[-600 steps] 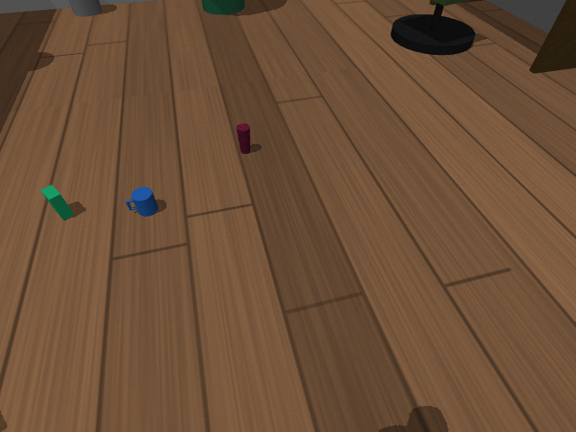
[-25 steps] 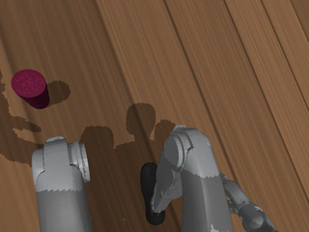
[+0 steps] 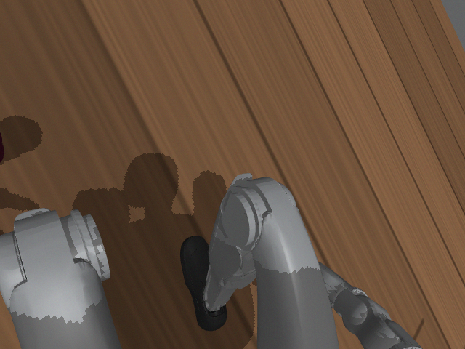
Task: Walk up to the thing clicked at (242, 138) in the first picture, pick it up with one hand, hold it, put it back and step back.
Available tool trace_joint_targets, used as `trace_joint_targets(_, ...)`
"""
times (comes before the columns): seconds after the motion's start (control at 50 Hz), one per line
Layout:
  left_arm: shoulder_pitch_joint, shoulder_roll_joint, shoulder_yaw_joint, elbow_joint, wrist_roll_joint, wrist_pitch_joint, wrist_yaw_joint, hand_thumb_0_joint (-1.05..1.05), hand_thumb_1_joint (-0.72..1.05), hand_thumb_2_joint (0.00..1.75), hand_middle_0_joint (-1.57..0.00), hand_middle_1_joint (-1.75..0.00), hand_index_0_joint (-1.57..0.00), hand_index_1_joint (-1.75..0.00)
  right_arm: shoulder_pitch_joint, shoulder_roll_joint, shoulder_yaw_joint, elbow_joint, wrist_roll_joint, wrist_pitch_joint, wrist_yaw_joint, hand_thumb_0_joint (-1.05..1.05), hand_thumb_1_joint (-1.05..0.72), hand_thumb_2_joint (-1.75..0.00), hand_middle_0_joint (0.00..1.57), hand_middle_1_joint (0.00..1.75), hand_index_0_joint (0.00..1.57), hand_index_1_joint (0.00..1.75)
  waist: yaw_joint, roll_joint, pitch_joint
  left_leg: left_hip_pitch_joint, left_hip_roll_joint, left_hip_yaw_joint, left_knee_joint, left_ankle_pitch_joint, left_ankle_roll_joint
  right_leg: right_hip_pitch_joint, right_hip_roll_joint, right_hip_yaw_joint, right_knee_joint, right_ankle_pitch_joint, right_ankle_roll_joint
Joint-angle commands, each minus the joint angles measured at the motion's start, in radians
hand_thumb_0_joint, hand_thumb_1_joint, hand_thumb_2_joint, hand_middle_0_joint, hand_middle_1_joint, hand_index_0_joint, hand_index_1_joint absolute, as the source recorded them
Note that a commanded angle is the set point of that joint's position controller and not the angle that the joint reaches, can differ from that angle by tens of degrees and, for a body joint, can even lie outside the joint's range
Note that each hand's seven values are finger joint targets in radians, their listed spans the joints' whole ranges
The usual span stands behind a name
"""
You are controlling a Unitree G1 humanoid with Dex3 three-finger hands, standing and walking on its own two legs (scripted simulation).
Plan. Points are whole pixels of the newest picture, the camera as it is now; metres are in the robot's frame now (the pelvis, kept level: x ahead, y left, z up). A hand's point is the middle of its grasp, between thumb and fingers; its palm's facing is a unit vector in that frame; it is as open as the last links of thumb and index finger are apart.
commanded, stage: close in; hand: left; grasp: from the side
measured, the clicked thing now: out of the picture +0.46 +0.27 -0.21
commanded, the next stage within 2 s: rest palm in 0.20 s
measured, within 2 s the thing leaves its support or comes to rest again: leaves its support in 1.46 s
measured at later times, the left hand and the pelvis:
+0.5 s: hand out of the picture +0.42 +0.27 -0.18, palm faces +0.29 -0.96 -0.01, open 16.7 cm; pelvis +0.00 +0.00 +0.00, yaw -1 degrees
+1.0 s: hand out of the picture +0.43 +0.27 -0.18, palm faces +0.32 -0.95 -0.03, open 9.3 cm; pelvis +0.00 +0.00 +0.00, yaw -2 degrees
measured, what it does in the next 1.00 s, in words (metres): stands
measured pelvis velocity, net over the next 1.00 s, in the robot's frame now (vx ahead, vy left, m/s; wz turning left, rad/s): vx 0.00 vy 0.00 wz -0.04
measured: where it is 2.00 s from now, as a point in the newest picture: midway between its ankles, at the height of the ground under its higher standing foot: (150, 328)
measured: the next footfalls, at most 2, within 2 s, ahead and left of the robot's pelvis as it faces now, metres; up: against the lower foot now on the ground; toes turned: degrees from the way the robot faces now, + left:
none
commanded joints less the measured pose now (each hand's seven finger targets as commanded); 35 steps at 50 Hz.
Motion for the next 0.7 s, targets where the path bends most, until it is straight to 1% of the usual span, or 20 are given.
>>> trace_joint_targets(0.0,-0.187,0.179,-0.036,-0.118,-0.004,-0.098,0.042,0.0,-0.6,0.01,-0.06,-0.06,-0.06,-0.05,0.028,-0.35,-0.104,-0.03,-0.009,0.012,-0.017,0.0,-0.95,-0.91,0.2,0.3,0.2,0.3,-0.093,0.499,-0.57,0.384,0.029,0.076,-0.352,0.099,-0.033,0.259,0.046,-0.108,-0.159,0.111,-0.061)
trace_joint_targets(0.02,-0.181,0.157,-0.052,-0.111,-0.008,-0.103,0.048,0.0,-0.61,0.02,-0.06,-0.06,-0.06,-0.06,0.022,-0.351,-0.101,-0.033,-0.013,0.014,-0.014,0.0,-0.94,-0.91,0.2,0.3,0.2,0.3,-0.096,0.492,-0.568,0.39,0.03,0.068,-0.353,0.097,-0.035,0.257,0.047,-0.112,-0.158,0.112,-0.06)
trace_joint_targets(0.06,-0.207,0.168,-0.051,-0.103,-0.01,-0.114,0.073,0.0,-0.6,0.02,-0.05,-0.07,-0.06,-0.06,0.024,-0.352,-0.09,-0.035,-0.017,0.018,-0.011,0.0,-0.94,-0.91,0.2,0.3,0.2,0.3,-0.101,0.486,-0.558,0.374,0.027,0.067,-0.346,0.078,-0.031,0.262,0.049,-0.112,-0.164,0.102,-0.058)
trace_joint_targets(0.08,-0.197,0.149,-0.066,-0.088,-0.01,-0.119,0.085,0.0,-0.6,0.04,-0.05,-0.07,-0.05,-0.06,0.017,-0.35,-0.086,-0.037,-0.019,0.019,-0.01,0.0,-0.93,-0.91,0.2,0.3,0.2,0.3,-0.101,0.466,-0.543,0.352,0.024,0.069,-0.338,0.067,-0.026,0.265,0.051,-0.11,-0.168,0.098,-0.055)
trace_joint_targets(0.14,-0.186,0.16,-0.071,-0.073,0.008,-0.136,0.121,0.0,-0.58,0.06,-0.05,-0.07,-0.05,-0.07,0.009,-0.341,-0.071,-0.043,-0.03,0.027,-0.006,0.0,-0.93,-0.91,0.2,0.3,0.2,0.3,-0.097,0.454,-0.544,0.353,0.025,0.068,-0.329,0.082,-0.025,0.283,0.056,-0.111,-0.17,0.111,-0.053)
trace_joint_targets(0.18,-0.205,0.171,-0.078,-0.065,0.026,-0.149,0.145,0.0,-0.56,0.08,-0.05,-0.08,-0.05,-0.07,0.002,-0.346,-0.067,-0.05,-0.033,0.033,-0.004,0.0,-0.92,-0.91,0.2,0.3,0.2,0.3,-0.103,0.466,-0.509,0.342,0.027,0.058,-0.345,0.05,-0.027,0.263,0.054,-0.118,-0.167,0.087,-0.054)
trace_joint_targets(0.2,-0.197,0.177,-0.067,-0.069,0.027,-0.154,0.157,0.0,-0.55,0.09,-0.05,-0.08,-0.05,-0.08,0.002,-0.346,-0.064,-0.051,-0.038,0.035,-0.002,0.0,-0.93,-0.91,0.2,0.3,0.2,0.3,-0.102,0.474,-0.519,0.354,0.028,0.058,-0.344,0.062,-0.029,0.279,0.055,-0.119,-0.166,0.096,-0.053)
trace_joint_targets(0.22,-0.189,0.167,-0.076,-0.066,0.034,-0.157,0.169,0.0,-0.55,0.09,-0.05,-0.08,-0.05,-0.08,0.001,-0.346,-0.064,-0.05,-0.04,0.038,-0.001,0.0,-0.92,-0.91,0.2,0.3,0.2,0.3,-0.098,0.48,-0.517,0.367,0.031,0.054,-0.347,0.069,-0.032,0.272,0.054,-0.118,-0.163,0.102,-0.054)
trace_joint_targets(0.26,-0.208,0.167,-0.083,-0.068,0.04,-0.168,0.189,0.0,-0.55,0.09,-0.05,-0.08,-0.05,-0.08,-0.006,-0.35,-0.059,-0.055,-0.045,0.043,0.002,0.0,-0.92,-0.91,0.2,0.3,0.2,0.3,-0.112,0.486,-0.519,0.373,0.032,0.044,-0.352,0.066,-0.035,0.267,0.056,-0.129,-0.158,0.101,-0.053)
trace_joint_targets(0.28,-0.187,0.176,-0.076,-0.073,0.043,-0.172,0.2,0.0,-0.53,0.1,-0.05,-0.08,-0.04,-0.08,-0.009,-0.348,-0.055,-0.058,-0.047,0.044,0.002,0.0,-0.92,-0.91,0.2,0.3,0.2,0.3,-0.1,0.496,-0.519,0.376,0.033,0.046,-0.352,0.076,-0.035,0.28,0.058,-0.124,-0.158,0.112,-0.054)
trace_joint_targets(0.32,-0.194,0.15,-0.093,-0.057,0.049,-0.17,0.219,0.0,-0.45,0.14,-0.09,-0.07,-0.07,-0.09,-0.01,-0.348,-0.054,-0.054,-0.052,0.047,0.003,0.0,-0.91,-0.91,0.2,0.3,0.2,0.3,-0.119,0.493,-0.521,0.384,0.033,0.044,-0.342,0.093,-0.036,0.276,0.059,-0.128,-0.157,0.128,-0.051)
trace_joint_targets(0.34,-0.197,0.164,-0.091,-0.064,0.051,-0.175,0.227,0.0,-0.44,0.13,-0.1,-0.08,-0.08,-0.09,-0.016,-0.352,-0.052,-0.055,-0.052,0.048,0.003,0.0,-0.91,-0.91,0.2,0.3,0.2,0.3,-0.119,0.498,-0.512,0.383,0.035,0.039,-0.346,0.092,-0.038,0.273,0.058,-0.13,-0.153,0.128,-0.052)
trace_joint_targets(0.38,-0.2,0.159,-0.104,-0.061,0.056,-0.179,0.242,0.0,-0.42,0.16,-0.11,-0.09,-0.1,-0.11,-0.012,-0.35,-0.049,-0.054,-0.056,0.051,0.005,0.0,-0.91,-0.91,0.2,0.3,0.2,0.3,-0.125,0.494,-0.512,0.384,0.034,0.042,-0.338,0.092,-0.035,0.284,0.062,-0.131,-0.161,0.134,-0.05)
trace_joint_targets(0.44,-0.224,0.158,-0.11,-0.071,0.054,-0.186,0.262,0.0,-0.24,0.29,-0.28,-0.25,-0.26,-0.26,-0.017,-0.346,-0.041,-0.055,-0.056,0.052,0.006,0.0,-0.91,-0.9,0.2,0.3,0.2,0.3,-0.138,0.471,-0.51,0.371,0.034,0.041,-0.329,0.092,-0.031,0.289,0.063,-0.133,-0.169,0.138,-0.047)
trace_joint_targets(0.46,-0.216,0.162,-0.114,-0.072,0.056,-0.185,0.266,0.0,-0.23,0.3,-0.28,-0.26,-0.27,-0.27,-0.017,-0.346,-0.043,-0.05,-0.057,0.052,0.006,0.0,-0.9,-0.9,0.2,0.3,0.2,0.3,-0.131,0.481,-0.514,0.378,0.035,0.045,-0.327,0.089,-0.031,0.288,0.066,-0.13,-0.172,0.136,-0.048)
trace_joint_targets(0.5,-0.237,0.161,-0.127,-0.07,0.066,-0.187,0.273,0.0,-0.16,0.34,-0.31,-0.29,-0.29,-0.3,-0.009,-0.352,-0.043,-0.042,-0.06,0.053,0.007,0.0,-0.9,-0.9,0.2,0.3,0.2,0.3,-0.148,0.506,-0.507,0.393,0.038,0.032,-0.338,0.089,-0.037,0.281,0.065,-0.138,-0.162,0.14,-0.048)
trace_joint_targets(0.54,-0.236,0.163,-0.132,-0.059,0.074,-0.185,0.284,0.0,-0.09,0.38,-0.34,-0.32,-0.32,-0.33,-0.012,-0.349,-0.038,-0.042,-0.062,0.054,0.007,0.0,-0.9,-0.9,0.2,0.3,0.2,0.3,-0.15,0.491,-0.516,0.398,0.04,0.03,-0.329,0.109,-0.036,0.286,0.066,-0.138,-0.164,0.156,-0.046)
trace_joint_targets(0.56,-0.241,0.173,-0.125,-0.055,0.075,-0.187,0.29,0.0,-0.06,0.39,-0.36,-0.34,-0.35,-0.35,-0.014,-0.35,-0.036,-0.042,-0.062,0.056,0.008,0.0,-0.9,-0.9,0.2,0.3,0.2,0.3,-0.15,0.497,-0.511,0.395,0.04,0.025,-0.335,0.105,-0.038,0.285,0.066,-0.142,-0.163,0.152,-0.048)
trace_joint_targets(0.6,-0.235,0.168,-0.134,-0.048,0.083,-0.187,0.293,0.0,0.02,0.43,-0.4,-0.38,-0.39,-0.39,-0.015,-0.352,-0.036,-0.043,-0.062,0.062,0.01,0.0,-0.89,-0.9,0.2,0.3,0.2,0.3,-0.148,0.514,-0.49,0.405,0.042,0.018,-0.349,0.104,-0.043,0.274,0.063,-0.145,-0.157,0.149,-0.049)
trace_joint_targets(0.68,-0.244,0.186,-0.125,-0.037,0.081,-0.185,0.309,0.0,0.14,0.52,-0.51,-0.48,-0.5,-0.49,-0.021,-0.352,-0.026,-0.047,-0.064,0.066,0.01,0.0,-0.89,-0.9,0.2,0.3,0.2,0.3,-0.15,0.5,-0.498,0.389,0.04,0.019,-0.337,0.109,-0.039,0.29,0.068,-0.146,-0.165,0.158,-0.047)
